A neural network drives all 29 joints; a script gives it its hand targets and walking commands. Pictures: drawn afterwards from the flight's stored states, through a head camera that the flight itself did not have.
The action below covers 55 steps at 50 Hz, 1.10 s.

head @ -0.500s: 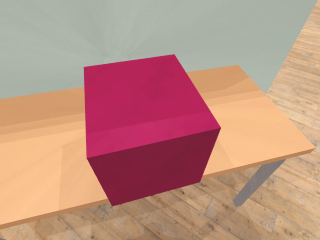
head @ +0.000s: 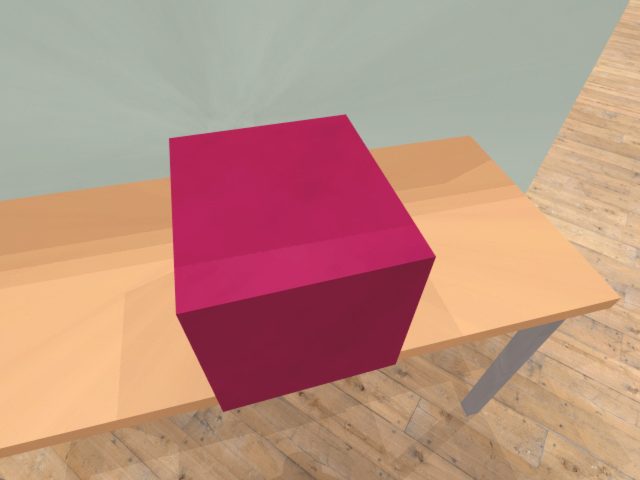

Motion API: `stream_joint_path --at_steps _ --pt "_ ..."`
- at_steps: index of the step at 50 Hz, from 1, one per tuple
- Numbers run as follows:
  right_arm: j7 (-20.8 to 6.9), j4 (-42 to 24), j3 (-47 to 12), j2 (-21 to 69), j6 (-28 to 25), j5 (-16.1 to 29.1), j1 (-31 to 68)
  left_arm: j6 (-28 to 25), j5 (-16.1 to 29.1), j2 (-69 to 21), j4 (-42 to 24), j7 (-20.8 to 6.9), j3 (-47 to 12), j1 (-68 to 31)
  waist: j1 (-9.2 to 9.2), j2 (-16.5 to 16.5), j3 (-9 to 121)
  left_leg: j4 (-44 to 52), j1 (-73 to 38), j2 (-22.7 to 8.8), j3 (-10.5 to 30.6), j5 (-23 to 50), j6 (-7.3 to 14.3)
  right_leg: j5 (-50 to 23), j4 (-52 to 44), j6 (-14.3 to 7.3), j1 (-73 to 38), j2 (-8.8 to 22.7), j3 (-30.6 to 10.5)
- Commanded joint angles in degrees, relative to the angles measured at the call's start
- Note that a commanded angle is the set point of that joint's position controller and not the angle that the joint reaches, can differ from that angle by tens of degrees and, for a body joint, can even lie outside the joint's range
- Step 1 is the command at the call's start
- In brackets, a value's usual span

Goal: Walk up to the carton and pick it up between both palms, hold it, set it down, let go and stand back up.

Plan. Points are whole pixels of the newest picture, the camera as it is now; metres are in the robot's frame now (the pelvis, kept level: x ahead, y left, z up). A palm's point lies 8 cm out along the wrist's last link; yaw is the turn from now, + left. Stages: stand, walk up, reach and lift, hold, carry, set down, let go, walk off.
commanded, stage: stand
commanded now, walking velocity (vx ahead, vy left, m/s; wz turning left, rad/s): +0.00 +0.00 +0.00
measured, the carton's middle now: (287, 256) +0.43 +0.05 +0.03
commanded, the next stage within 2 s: walk up in 0.14 s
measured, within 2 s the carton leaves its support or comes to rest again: neither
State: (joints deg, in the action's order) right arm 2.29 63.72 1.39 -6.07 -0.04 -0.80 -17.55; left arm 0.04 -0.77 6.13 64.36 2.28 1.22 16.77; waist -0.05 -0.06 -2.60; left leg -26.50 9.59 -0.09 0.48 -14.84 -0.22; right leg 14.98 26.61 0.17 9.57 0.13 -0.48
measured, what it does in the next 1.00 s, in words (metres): steps to the right, turning left: right foot, then left foot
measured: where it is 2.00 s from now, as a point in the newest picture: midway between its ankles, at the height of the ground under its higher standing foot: outside the picture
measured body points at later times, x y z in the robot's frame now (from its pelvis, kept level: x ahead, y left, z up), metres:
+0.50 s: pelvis -0.03 -0.03 -0.01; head +0.01 -0.01 +0.44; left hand +0.00 +0.23 -0.16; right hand -0.03 -0.26 -0.16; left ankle +0.00 +0.12 -0.74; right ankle -0.03 -0.15 -0.70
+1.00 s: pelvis -0.05 -0.09 -0.01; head -0.03 -0.10 +0.44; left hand -0.07 +0.16 -0.15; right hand +0.07 -0.33 -0.16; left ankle -0.07 +0.03 -0.74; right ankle -0.02 -0.22 -0.74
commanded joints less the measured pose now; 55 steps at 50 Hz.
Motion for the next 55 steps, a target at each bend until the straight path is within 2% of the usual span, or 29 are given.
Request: stream_joint_path --at_steps 1,16,17,19,20,22,24,28,29,30,31,32,33,34,35,36,37,38,42,45,47,48,49,50,51,52,53,54,55 --pt "0.4 -0.2 0.6 -4.4 -0.5 0.0 -3.8 -0.5 0.0 4.4 -0.2 0.3 0.6 3.9 -0.02 0.0 -2.9 5.3 2.0 -3.7 3.6 6.5 1.9 -6.7 -5.5 -1.8 1.9 3.7 -3.5" --pt "0.4 1.9 -0.1 -3.5 -0.3 0.0 -4.6 -0.3 0.0 3.5 1.6 0.4 0.1 5.1 0.02 0.1 -3.8 6.0 3.0 -3.6 3.7 3.9 1.7 -4.1 -6.1 -1.6 3.1 3.6 -3.7" --pt "2.0 -4.0 2.1 -11.4 -1.6 -2.3 -5.5 0.5 -2.7 18.0 -3.9 0.7 3.8 -5.4 3.72 -2.3 -8.8 4.4 5.4 -9.8 12.8 11.0 5.1 0.0 5.7 -1.2 8.1 1.8 1.2" --pt "3.5 -4.1 3.7 -15.9 -2.0 -1.8 -6.3 1.6 -3.5 11.6 -5.4 0.6 2.8 -2.6 2.64 7.2 -3.9 8.2 0.6 -20.0 25.6 12.3 12.4 14.5 17.3 0.9 15.8 0.6 1.1" --pt "4.2 -5.3 4.3 -15.9 -2.0 -1.9 -6.6 2.2 -3.5 10.3 -6.0 0.7 2.5 -2.0 3.05 8.9 -3.0 8.0 0.5 -22.6 28.9 12.8 15.0 17.4 24.5 1.2 18.0 2.5 -1.0" --pt "4.6 -7.2 4.4 -13.6 -2.1 -2.4 -5.6 2.6 -3.3 10.2 -8.9 0.2 2.8 -5.2 2.78 7.5 -2.4 7.2 1.2 -21.1 28.0 16.7 15.0 15.5 31.4 1.7 19.8 4.0 -4.4" --pt "4.6 -9.5 4.7 -13.4 -2.1 -2.5 -2.6 3.0 -3.2 9.6 -10.3 -0.2 2.6 -4.3 1.34 7.9 -0.1 5.7 2.0 -17.2 23.1 17.1 12.4 13.0 31.5 2.4 18.5 5.1 -5.6" --pt "3.1 -13.9 4.9 -15.7 -1.0 -2.9 2.7 3.0 -1.3 9.3 -12.0 -1.0 2.2 -2.1 0.34 11.8 4.8 0.2 7.8 -10.4 17.3 15.2 8.7 12.2 19.2 1.6 8.0 1.8 -0.8" --pt "2.6 -14.6 4.5 -16.1 -0.4 -2.9 4.3 2.8 -0.7 9.4 -11.8 -1.0 2.4 -0.2 -0.85 11.2 5.7 -3.1 10.5 -8.4 15.6 14.9 7.2 7.7 12.8 1.1 3.1 0.4 1.4" --pt "2.0 -15.1 3.7 -15.9 0.3 -2.7 6.1 2.5 -0.4 10.0 -11.1 -1.1 2.7 2.7 -2.81 8.4 6.3 -7.9 14.0 -6.3 14.1 12.4 5.3 -0.3 4.8 0.9 -2.9 -1.2 4.1" --pt "1.5 -15.2 2.6 -13.2 0.8 -2.6 3.9 2.2 -0.3 12.5 -11.0 -1.0 3.5 4.4 -3.34 1.1 6.4 -15.3 18.2 -1.9 12.0 4.4 3.2 -2.2 -0.7 1.1 -6.3 0.1 1.3" --pt "1.2 -16.1 1.1 -8.4 0.8 -1.8 -0.3 1.9 -0.9 17.2 -12.5 -0.6 3.9 3.8 -1.98 -11.9 4.3 -24.1 25.8 5.6 6.8 -10.7 0.6 0.9 -6.7 -1.1 -5.8 13.0 -15.1" --pt "2.0 -17.2 2.0 -9.4 1.2 -1.5 -2.2 2.0 -0.2 21.5 -14.8 -0.1 4.7 0.1 -1.73 -13.8 2.0 -32.7 26.3 4.4 4.4 -25.7 -1.0 5.8 -10.3 -8.2 3.3 24.4 -24.9" --pt "2.1 -18.1 2.6 -11.8 1.6 -1.7 -0.5 2.0 -0.1 23.5 -16.2 0.5 5.2 -4.0 -1.24 -13.0 -1.2 -41.2 23.3 2.2 7.0 -25.1 -0.9 12.0 -14.4 -13.2 13.1 28.1 -31.4" --pt "1.6 -17.5 2.9 -13.0 1.8 -1.7 0.1 1.7 -0.3 20.5 -16.6 0.6 4.2 -6.2 -0.65 -8.4 -5.8 -42.0 23.6 1.2 9.3 -21.2 -0.8 13.4 -14.1 -12.4 14.5 24.7 -27.1" --pt "1.0 -15.7 3.0 -13.0 1.8 -0.9 -1.5 1.4 -0.7 17.8 -17.1 0.6 3.1 -7.9 0.79 -6.0 -7.3 -41.2 24.0 1.3 10.3 -17.8 -0.9 8.4 -10.7 -10.0 12.3 19.9 -19.3" --pt "0.5 -14.0 2.9 -12.9 1.7 -0.6 -5.1 1.0 -1.2 17.3 -18.1 0.4 2.7 -9.1 2.25 -8.4 -4.9 -40.1 22.7 1.5 9.4 -14.8 -1.0 3.6 -8.9 -8.5 9.4 17.1 -14.9" --pt "0.1 -13.7 2.9 -13.1 1.6 -1.1 -6.2 0.4 -1.4 16.8 -18.6 0.2 2.5 -8.7 2.14 -9.7 -3.5 -39.5 21.9 1.6 9.1 -12.8 -1.0 -0.5 -7.7 -8.8 7.2 16.9 -14.1" --pt "-0.7 -15.6 2.3 -13.7 1.7 -2.2 -1.2 -1.5 -1.5 15.2 -17.7 -0.1 1.8 -2.6 -0.97 -6.6 -1.7 -29.8 23.3 0.9 6.9 -11.9 -2.0 0.4 -7.4 -10.2 -2.2 17.7 -12.7" --pt "-1.5 -17.2 1.4 -12.3 1.4 -2.1 2.4 -1.8 -1.8 16.8 -17.0 -0.2 1.9 -0.1 -2.59 -9.0 -1.8 -17.7 18.2 -0.4 3.2 -13.2 -2.3 1.0 -7.3 -10.7 -2.3 17.6 -9.7" --pt "-1.9 -17.0 1.2 -11.3 0.6 -2.0 1.1 -1.3 -1.9 18.1 -16.6 -0.7 1.8 -0.1 -1.46 -10.1 -1.0 -8.8 9.5 0.6 0.0 -9.9 -1.1 -3.6 -4.7 -9.8 1.8 16.1 -6.1" --pt "-2.0 -15.9 1.0 -10.6 -0.1 -1.8 -1.9 -0.9 -1.7 17.9 -16.2 -1.1 1.1 -1.1 0.63 -8.7 0.0 -1.5 2.3 1.0 -1.2 -0.8 -0.1 -6.6 -1.7 -8.3 5.2 14.8 -3.5" --pt "-1.9 -15.1 0.9 -11.3 -0.8 -1.5 -4.2 -0.6 -1.6 16.9 -16.0 -1.7 0.1 -1.1 2.12 -6.5 1.2 3.8 -3.5 0.8 0.3 8.7 0.8 -9.8 2.0 -6.1 8.1 13.1 -1.2" --pt "-1.7 -14.5 1.2 -13.3 -1.3 -1.5 -6.5 -0.7 -1.0 14.4 -16.3 -2.0 -1.1 0.4 2.37 -2.4 4.6 2.2 -10.0 -2.5 6.9 14.5 2.0 -8.4 6.1 -3.8 12.0 11.1 1.3" --pt "-1.2 -15.1 1.8 -16.6 -1.7 -1.1 -6.0 -0.9 -0.1 10.9 -17.7 -2.3 -2.5 2.2 0.64 5.3 6.4 3.8 -10.4 -10.8 19.8 16.5 5.0 3.2 11.4 -1.0 16.1 6.1 5.4" --pt "-1.0 -13.9 2.3 -19.3 -1.3 1.1 -5.1 0.2 0.5 9.4 -16.9 -1.6 -3.1 2.8 0.64 6.9 3.3 7.0 3.7 -15.0 21.4 6.4 10.7 16.5 10.3 -0.6 6.6 3.9 4.6" --pt "-1.0 -13.7 1.6 -18.4 -1.1 1.3 -1.1 0.5 0.1 10.3 -16.5 -1.5 -3.1 1.9 -0.27 6.6 -0.1 8.5 8.1 -13.3 21.0 -0.9 11.2 14.1 7.8 -0.7 5.2 3.7 3.3" --pt "-1.0 -13.9 0.6 -16.3 -0.8 1.0 1.5 0.3 -0.2 11.4 -15.9 -1.7 -3.1 2.3 -0.58 4.8 -2.8 8.4 8.2 -10.5 17.2 -1.7 9.1 9.0 3.9 -1.0 5.8 3.9 3.4" --pt "-1.0 -13.9 0.1 -15.7 -0.5 0.3 2.7 -0.2 -0.1 11.7 -14.9 -1.8 -3.1 3.5 -1.21 4.9 -2.9 6.8 7.5 -7.8 14.1 1.0 6.7 3.7 0.5 -1.3 4.6 4.2 3.2"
